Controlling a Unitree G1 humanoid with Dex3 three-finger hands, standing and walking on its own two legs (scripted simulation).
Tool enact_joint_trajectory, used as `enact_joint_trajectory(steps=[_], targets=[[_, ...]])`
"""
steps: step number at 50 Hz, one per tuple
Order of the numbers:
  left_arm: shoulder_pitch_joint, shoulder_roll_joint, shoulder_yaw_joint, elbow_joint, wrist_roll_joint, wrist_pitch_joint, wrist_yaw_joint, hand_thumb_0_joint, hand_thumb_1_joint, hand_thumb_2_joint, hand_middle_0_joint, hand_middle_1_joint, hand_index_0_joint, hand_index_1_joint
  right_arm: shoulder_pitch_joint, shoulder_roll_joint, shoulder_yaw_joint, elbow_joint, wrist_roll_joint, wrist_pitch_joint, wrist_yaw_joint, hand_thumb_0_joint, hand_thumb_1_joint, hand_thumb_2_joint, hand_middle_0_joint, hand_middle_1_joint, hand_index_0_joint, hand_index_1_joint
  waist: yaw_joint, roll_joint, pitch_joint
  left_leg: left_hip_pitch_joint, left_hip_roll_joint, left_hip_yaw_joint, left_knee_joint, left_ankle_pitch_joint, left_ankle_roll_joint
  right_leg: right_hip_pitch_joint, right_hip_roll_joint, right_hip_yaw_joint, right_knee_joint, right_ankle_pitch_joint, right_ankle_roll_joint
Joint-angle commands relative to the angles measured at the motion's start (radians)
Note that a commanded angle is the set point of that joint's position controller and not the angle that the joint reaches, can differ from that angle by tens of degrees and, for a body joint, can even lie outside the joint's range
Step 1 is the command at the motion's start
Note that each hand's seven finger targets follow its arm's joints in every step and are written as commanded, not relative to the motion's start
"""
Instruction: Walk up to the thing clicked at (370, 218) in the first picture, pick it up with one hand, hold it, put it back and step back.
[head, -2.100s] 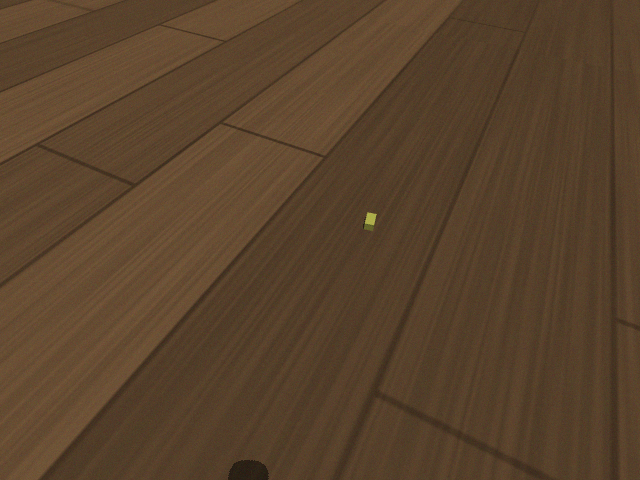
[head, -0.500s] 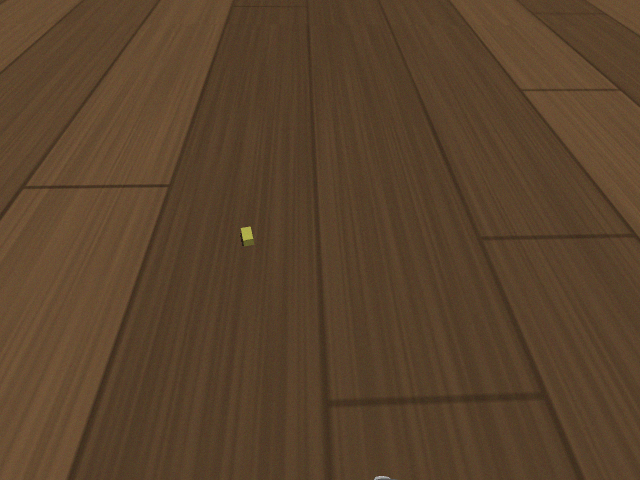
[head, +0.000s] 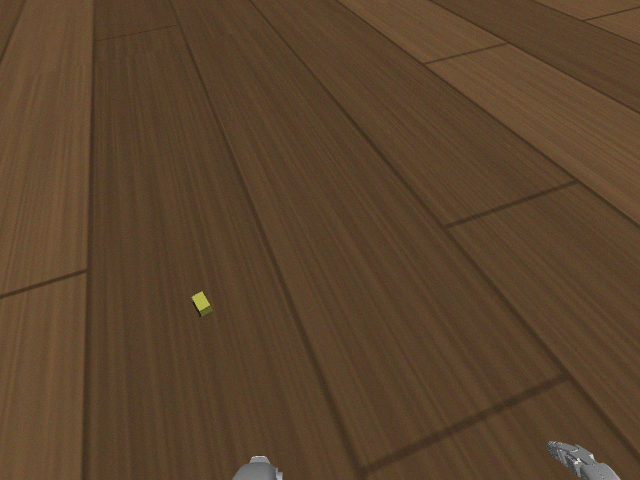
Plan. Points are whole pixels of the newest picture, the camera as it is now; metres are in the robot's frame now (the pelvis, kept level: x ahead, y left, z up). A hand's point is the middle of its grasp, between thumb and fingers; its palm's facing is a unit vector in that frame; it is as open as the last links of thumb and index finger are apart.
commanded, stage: walk up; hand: left
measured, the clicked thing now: (202, 303) +0.85 +0.49 -0.73
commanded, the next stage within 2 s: none
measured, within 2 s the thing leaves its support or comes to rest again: neither
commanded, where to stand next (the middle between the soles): +0.44 +0.66 m, yaw -54 degrees
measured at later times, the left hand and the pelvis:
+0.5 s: hand (43, 374) +0.33 +0.46 -0.11, palm faces -0.24 -0.76 -0.61, open 7.4 cm; pelvis +0.16 +0.17 -0.01, yaw -15 degrees
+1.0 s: hand (7, 284) +0.52 +0.64 -0.13, palm faces -0.45 -0.68 -0.58, open 7.4 cm; pelvis +0.30 +0.40 -0.01, yaw -29 degrees
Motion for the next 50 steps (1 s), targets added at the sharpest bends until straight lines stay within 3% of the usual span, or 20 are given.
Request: enact_joint_trajectory(steps=[1, 2, 3, 4, 9, 15, 19, 20, 21, 23, 24, 28, 34, 37, 38, 39, 40, 41, 43, 50], targets=[[-0.2, 0.369, 0.126, -0.117, 0.011, -0.009, 0.051, 0.0, 0.9, 0.9, -0.2, -0.3, -0.2, -0.3, 0.266, -0.181, -0.1, -0.014, -0.001, -0.01, -0.024, 0.0, -0.9, -0.9, 0.2, 0.3, 0.2, 0.3, -0.221, -0.203, -0.087, 0.566, -0.074, 0.097, -0.107, -0.074, 0.023, -0.471, -0.079, 0.015, 0.086, 0.126, -0.151], [-0.171, 0.261, 0.094, -0.118, 0.016, -0.004, 0.058, 0.0, 0.9, 0.9, -0.2, -0.3, -0.2, -0.3, 0.399, -0.243, -0.123, 0.016, -0.014, -0.018, -0.041, 0.0, -0.9, -0.9, 0.2, 0.3, 0.2, 0.3, -0.296, 0.087, -0.112, 0.628, -0.001, -0.077, -0.284, -0.282, 0.023, -0.554, 0.037, -0.081, 0.461, 0.078, -0.114], [-0.079, 0.195, 0.076, -0.126, -0.003, 0.004, 0.065, 0.0, 0.9, 0.9, -0.2, -0.3, -0.2, -0.3, 0.289, -0.301, -0.121, -0.018, 0.006, -0.034, -0.061, 0.0, -0.9, -0.9, 0.2, 0.3, 0.2, 0.3, -0.192, 0.35, -0.065, 0.562, 0.21, -0.457, -0.596, -0.408, 0.026, -0.692, 0.149, -0.154, 0.684, -0.243, -0.107], [0.005, 0.232, 0.078, -0.089, -0.003, 0.007, 0.076, 0.0, 0.9, 0.9, -0.2, -0.3, -0.2, -0.3, 0.122, -0.343, -0.125, -0.04, 0.035, -0.037, -0.073, 0.0, -0.9, -0.9, 0.2, 0.3, 0.2, 0.3, -0.081, 0.311, -0.063, 0.436, 0.246, -0.629, -0.734, -0.54, 0.056, -0.626, 0.077, -0.067, 0.823, -0.171, -0.144], [0.07, 0.334, 0.119, 0.046, -0.033, 0.031, 0.039, 0.0, 0.9, 0.9, -0.2, -0.3, -0.2, -0.3, 0.02, -0.153, -0.066, -0.071, 0.004, -0.038, -0.081, 0.0, -0.9, -0.9, 0.2, 0.3, 0.2, 0.3, -0.036, 0.089, -0.091, 0.379, 0.079, -0.104, -0.496, -0.225, 0.118, -0.432, -0.025, -0.162, 0.536, 0.058, -0.08], [-0.004, 0.28, 0.102, -0.017, -0.018, 0.033, 0.04, 0.0, 0.9, 0.9, -0.2, -0.3, -0.2, -0.3, 0.095, -0.129, -0.053, -0.089, -0.003, -0.028, -0.083, 0.0, -0.9, -0.9, 0.2, 0.3, 0.2, 0.3, -0.081, 0.025, -0.062, 0.441, 0.136, -0.019, -0.483, 0.0, 0.159, -0.371, -0.019, -0.248, 0.245, 0.052, -0.08], [0.174, 0.279, 0.126, 0.017, -0.019, 0.029, 0.051, 0.0, 0.9, 0.9, -0.2, -0.3, -0.2, -0.3, -0.016, -0.124, -0.059, -0.144, -0.015, -0.014, -0.085, 0.0, -0.9, -0.9, 0.2, 0.3, 0.2, 0.3, 0.058, -0.062, -0.077, 0.143, 0.079, 0.171, -0.245, 0.26, 0.07, 0.066, 0.0, -0.24, 0.028, 0.171, -0.133], [0.309, 0.299, 0.146, 0.045, -0.011, 0.031, 0.064, 0.0, 0.9, 0.9, -0.2, -0.3, -0.2, -0.3, -0.047, -0.097, -0.039, -0.16, -0.012, -0.013, -0.085, 0.0, -0.9, -0.9, 0.2, 0.3, 0.2, 0.3, 0.132, -0.166, -0.158, 0.045, 0.023, 0.24, -0.006, 0.338, 0.018, 0.269, -0.014, -0.207, -0.079, 0.241, -0.159], [0.368, 0.364, 0.171, 0.037, 0.0, 0.031, 0.08, 0.0, 0.9, 0.9, -0.2, -0.3, -0.2, -0.3, -0.008, -0.057, -0.025, -0.171, -0.008, -0.012, -0.09, 0.0, -0.9, -0.9, 0.2, 0.3, 0.2, 0.3, 0.166, -0.351, -0.164, -0.197, -0.071, 0.208, 0.264, -0.103, -0.033, 0.416, -0.153, 0.068, -0.168, 0.167, -0.246], [0.14, 0.421, 0.169, -0.095, -0.015, 0.028, 0.099, 0.0, 0.9, 0.9, -0.2, -0.3, -0.2, -0.3, 0.08, -0.16, -0.065, -0.167, -0.011, 0.018, -0.105, 0.0, -0.9, -0.9, 0.2, 0.3, 0.2, 0.3, 0.048, -0.256, -0.132, -0.282, -0.069, -0.084, 0.638, -0.384, -0.095, 0.183, -0.498, 0.617, -0.284, 0.08, -0.461], [0.078, 0.403, 0.16, -0.119, -0.029, 0.017, 0.109, 0.0, 0.9, 0.9, -0.2, -0.3, -0.2, -0.3, 0.045, -0.186, -0.073, -0.155, -0.009, 0.026, -0.108, 0.0, -0.9, -0.9, 0.2, 0.3, 0.2, 0.3, 0.031, -0.138, -0.08, -0.276, -0.016, -0.128, 0.673, -0.331, -0.081, 0.069, -0.486, 0.568, -0.292, 0.083, -0.467], [-0.002, 0.376, 0.16, -0.141, 0.006, 0.004, 0.093, 0.0, 0.9, 0.9, -0.2, -0.3, -0.2, -0.3, 0.092, -0.158, -0.069, -0.098, -0.005, 0.036, -0.069, 0.0, -0.9, -0.9, 0.2, 0.3, 0.2, 0.3, -0.038, -0.19, -0.057, -0.066, -0.022, -0.047, 0.472, -0.165, -0.003, -0.184, -0.209, 0.141, -0.167, 0.063, -0.269], [0.084, 0.455, 0.192, -0.149, 0.042, -0.004, 0.075, 0.0, 0.9, 0.9, -0.2, -0.3, -0.2, -0.3, -0.021, -0.135, -0.084, -0.16, -0.013, 0.038, -0.046, 0.0, -0.9, -0.9, 0.2, 0.3, 0.2, 0.3, 0.032, -0.302, -0.051, -0.017, -0.042, 0.065, 0.229, -0.264, 0.024, -0.262, -0.174, 0.178, -0.085, -0.001, -0.29], [-0.005, 0.452, 0.18, -0.171, 0.03, -0.003, 0.08, 0.0, 0.9, 0.9, -0.2, -0.3, -0.2, -0.3, 0.103, -0.133, -0.098, -0.147, -0.01, 0.017, -0.055, 0.0, -0.9, -0.9, 0.2, 0.3, 0.2, 0.3, -0.064, -0.317, -0.131, 0.176, -0.061, 0.087, -0.001, -0.194, 0.037, -0.3, -0.175, 0.144, 0.079, 0.3, -0.251], [-0.026, 0.385, 0.156, -0.179, 0.026, 0.003, 0.081, 0.0, 0.9, 0.9, -0.2, -0.3, -0.2, -0.3, 0.205, -0.153, -0.112, -0.112, -0.021, 0.005, -0.064, 0.0, -0.9, -0.9, 0.2, 0.3, 0.2, 0.3, -0.122, -0.196, -0.167, 0.336, -0.108, 0.104, -0.128, -0.191, 0.032, -0.388, -0.087, 0.036, 0.284, 0.32, -0.188], [-0.012, 0.274, 0.12, -0.183, 0.022, 0.008, 0.089, 0.0, 0.9, 0.9, -0.2, -0.3, -0.2, -0.3, 0.277, -0.229, -0.133, -0.111, -0.049, -0.006, -0.077, 0.0, -0.9, -0.9, 0.2, 0.3, 0.2, 0.3, -0.187, 0.105, -0.163, 0.472, 0.013, -0.088, -0.316, -0.099, 0.058, -0.594, 0.071, -0.128, 0.574, 0.116, -0.118], [-0.042, 0.242, 0.105, -0.204, 0.008, 0.004, 0.11, 0.0, 0.9, 0.9, -0.2, -0.3, -0.2, -0.3, 0.186, -0.319, -0.141, -0.133, -0.021, -0.02, -0.094, 0.0, -0.9, -0.9, 0.2, 0.3, 0.2, 0.3, -0.141, 0.354, -0.141, 0.478, 0.217, -0.43, -0.394, 0.239, 0.151, -0.76, 0.165, -0.123, 0.688, -0.303, -0.094], [-0.049, 0.288, 0.1, -0.176, 0.008, 0.003, 0.126, 0.0, 0.9, 0.9, -0.2, -0.3, -0.2, -0.3, 0.129, -0.312, -0.14, -0.146, -0.009, -0.02, -0.103, 0.0, -0.9, -0.9, 0.2, 0.3, 0.2, 0.3, -0.108, 0.267, -0.141, 0.391, 0.263, -0.496, -0.416, 0.249, 0.223, -0.692, 0.081, -0.062, 0.773, -0.267, -0.104], [-0.007, 0.314, 0.121, -0.103, -0.026, 0.008, 0.108, 0.0, 0.9, 0.9, -0.2, -0.3, -0.2, -0.3, 0.072, -0.192, -0.104, -0.172, -0.012, -0.014, -0.119, 0.0, -0.9, -0.9, 0.2, 0.3, 0.2, 0.3, -0.079, 0.043, -0.086, 0.399, 0.153, -0.211, -0.237, 0.487, 0.197, -0.637, 0.064, -0.082, 0.729, -0.166, -0.085], [0.214, 0.244, 0.117, -0.078, -0.038, 0.016, 0.082, 0.0, 0.9, 0.9, -0.2, -0.3, -0.2, -0.3, -0.036, -0.121, -0.061, -0.228, -0.028, 0.014, -0.122, 0.0, -0.9, -0.9, 0.2, 0.3, 0.2, 0.3, 0.023, 0.056, -0.103, 0.219, 0.082, 0.017, -0.098, 0.572, 0.168, -0.151, 0.016, -0.213, 0.196, 0.058, -0.119]])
